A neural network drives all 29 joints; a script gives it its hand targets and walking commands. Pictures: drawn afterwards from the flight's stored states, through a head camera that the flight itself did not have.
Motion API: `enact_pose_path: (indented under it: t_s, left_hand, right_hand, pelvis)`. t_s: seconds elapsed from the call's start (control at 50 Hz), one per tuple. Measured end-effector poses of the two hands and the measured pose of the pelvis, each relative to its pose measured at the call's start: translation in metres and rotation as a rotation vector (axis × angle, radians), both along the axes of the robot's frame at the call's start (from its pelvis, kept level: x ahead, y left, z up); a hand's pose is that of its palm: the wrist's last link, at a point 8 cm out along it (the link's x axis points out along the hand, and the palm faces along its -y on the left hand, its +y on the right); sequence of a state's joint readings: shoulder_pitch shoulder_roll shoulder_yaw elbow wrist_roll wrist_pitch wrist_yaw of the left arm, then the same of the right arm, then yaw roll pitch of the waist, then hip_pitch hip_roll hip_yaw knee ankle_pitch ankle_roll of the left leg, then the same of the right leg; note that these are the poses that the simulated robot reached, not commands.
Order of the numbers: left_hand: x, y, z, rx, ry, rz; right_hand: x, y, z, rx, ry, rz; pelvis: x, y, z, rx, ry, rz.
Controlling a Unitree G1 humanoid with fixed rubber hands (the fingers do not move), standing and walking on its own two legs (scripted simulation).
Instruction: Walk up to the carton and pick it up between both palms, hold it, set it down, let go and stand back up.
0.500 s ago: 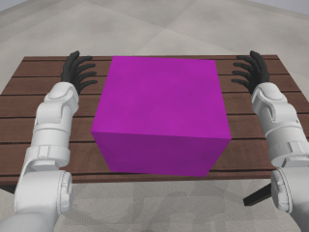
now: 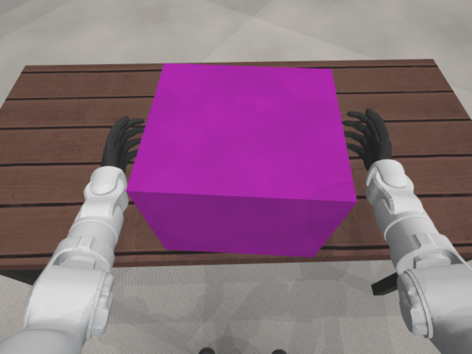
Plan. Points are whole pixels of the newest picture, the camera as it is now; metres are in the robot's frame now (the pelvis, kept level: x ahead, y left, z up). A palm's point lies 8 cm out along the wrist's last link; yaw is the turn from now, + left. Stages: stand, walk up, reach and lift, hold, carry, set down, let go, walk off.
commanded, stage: reach and lift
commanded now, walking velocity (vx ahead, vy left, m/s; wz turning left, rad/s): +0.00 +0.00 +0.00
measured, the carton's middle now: (242, 165) +0.42 +0.02 +0.03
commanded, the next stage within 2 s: none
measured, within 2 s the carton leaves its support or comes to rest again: leaves its support in 1.84 s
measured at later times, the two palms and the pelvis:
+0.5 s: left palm (117, 157) +0.41 +0.24 +0.07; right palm (365, 153) +0.42 -0.19 +0.07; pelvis +0.00 +0.00 +0.00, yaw +0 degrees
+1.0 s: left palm (133, 156) +0.42 +0.22 +0.05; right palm (353, 146) +0.43 -0.17 +0.07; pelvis +0.00 +0.00 +0.00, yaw +0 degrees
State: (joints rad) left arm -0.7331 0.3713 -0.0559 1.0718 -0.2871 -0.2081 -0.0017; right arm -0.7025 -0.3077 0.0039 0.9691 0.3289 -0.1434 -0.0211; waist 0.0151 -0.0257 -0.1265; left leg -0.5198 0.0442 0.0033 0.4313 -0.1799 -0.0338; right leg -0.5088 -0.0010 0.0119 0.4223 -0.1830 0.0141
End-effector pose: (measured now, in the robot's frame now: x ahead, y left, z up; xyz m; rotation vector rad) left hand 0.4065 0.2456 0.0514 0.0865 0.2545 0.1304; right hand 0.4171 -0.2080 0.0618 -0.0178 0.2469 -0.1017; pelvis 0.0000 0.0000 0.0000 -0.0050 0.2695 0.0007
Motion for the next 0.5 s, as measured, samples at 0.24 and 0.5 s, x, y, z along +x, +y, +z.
enact_pose_path:
  t_s: [0.24,0.5]
  left_hand:
    - [0.012,0.000,0.011,-0.006,-0.010,-0.013]
    - [0.001,-0.007,0.015,-0.026,-0.033,-0.023]
  right_hand:
    - [0.012,0.011,0.008,-0.026,-0.019,0.042]
    - [-0.002,0.023,0.010,-0.011,-0.022,0.050]
  pelvis:
    - [0.010,-0.001,-0.001,0.000,0.028,-0.001]
    - [-0.001,0.001,-0.001,-0.002,0.011,-0.001]
